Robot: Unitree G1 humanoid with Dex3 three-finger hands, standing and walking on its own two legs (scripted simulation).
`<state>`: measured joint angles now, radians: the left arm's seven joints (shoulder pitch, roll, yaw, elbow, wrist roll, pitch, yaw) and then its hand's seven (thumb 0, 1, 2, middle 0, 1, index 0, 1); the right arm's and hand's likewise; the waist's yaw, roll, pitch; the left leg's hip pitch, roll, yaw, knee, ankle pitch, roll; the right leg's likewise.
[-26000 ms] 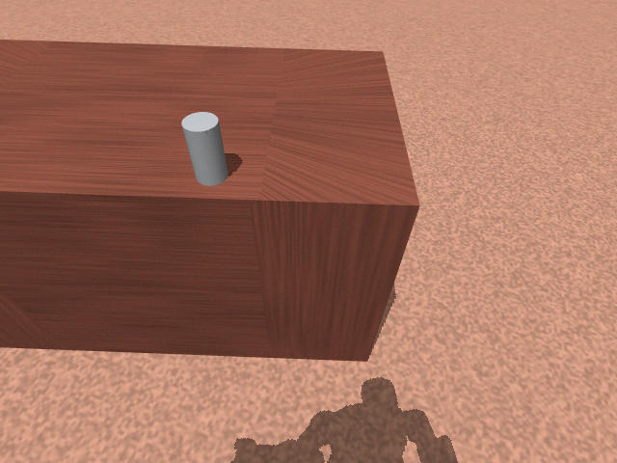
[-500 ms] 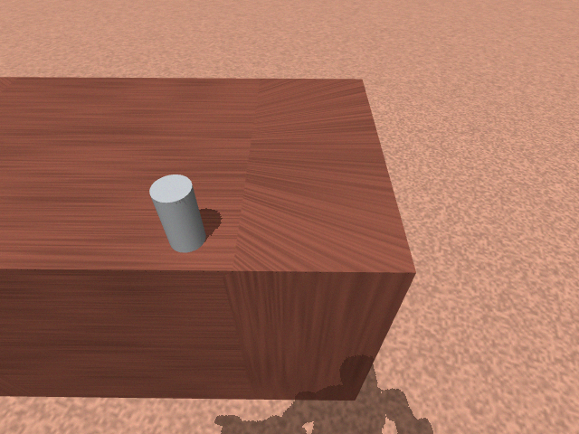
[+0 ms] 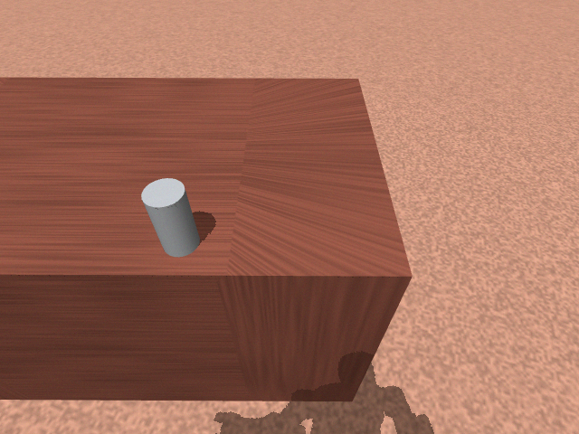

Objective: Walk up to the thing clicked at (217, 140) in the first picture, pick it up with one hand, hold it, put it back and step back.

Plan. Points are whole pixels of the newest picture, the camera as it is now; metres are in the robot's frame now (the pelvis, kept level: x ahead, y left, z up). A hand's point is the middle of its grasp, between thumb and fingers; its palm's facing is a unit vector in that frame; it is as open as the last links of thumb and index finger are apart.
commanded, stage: home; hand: left
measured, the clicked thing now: (173, 219) +0.45 +0.20 +0.03
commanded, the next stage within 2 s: stand in 0.02 s
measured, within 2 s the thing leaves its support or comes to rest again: neither
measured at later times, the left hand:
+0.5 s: hand out of the picture +0.07 +0.26 -0.15, palm faces -0.03 -0.93 -0.36, open 11.1 cm
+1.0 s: hand out of the picture +0.09 +0.25 -0.15, palm faces -0.03 -0.94 -0.35, open 7.4 cm
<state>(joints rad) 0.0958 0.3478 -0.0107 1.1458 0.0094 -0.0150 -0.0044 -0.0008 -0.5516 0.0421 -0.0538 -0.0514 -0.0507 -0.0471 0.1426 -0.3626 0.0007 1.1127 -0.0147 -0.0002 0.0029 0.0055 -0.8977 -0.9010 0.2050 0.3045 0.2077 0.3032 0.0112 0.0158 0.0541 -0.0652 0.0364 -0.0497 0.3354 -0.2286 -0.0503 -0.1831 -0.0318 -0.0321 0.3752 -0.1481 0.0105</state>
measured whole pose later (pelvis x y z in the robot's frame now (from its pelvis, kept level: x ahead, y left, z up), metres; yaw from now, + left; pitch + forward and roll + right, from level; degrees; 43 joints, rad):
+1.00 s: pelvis +0.01 +0.00 +0.00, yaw -1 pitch -2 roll +0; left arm 0.10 0.35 -0.01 1.13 0.01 -0.01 -0.01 0.01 0.90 0.90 -0.20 -0.30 -0.20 -0.30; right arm 0.14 -0.36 0.00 1.11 -0.02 -0.01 0.00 0.01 -0.90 -0.90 0.20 0.30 0.21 0.30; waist 0.01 0.01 0.06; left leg -0.05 0.04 -0.03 0.32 -0.23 -0.05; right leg -0.19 -0.02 -0.02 0.38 -0.16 0.01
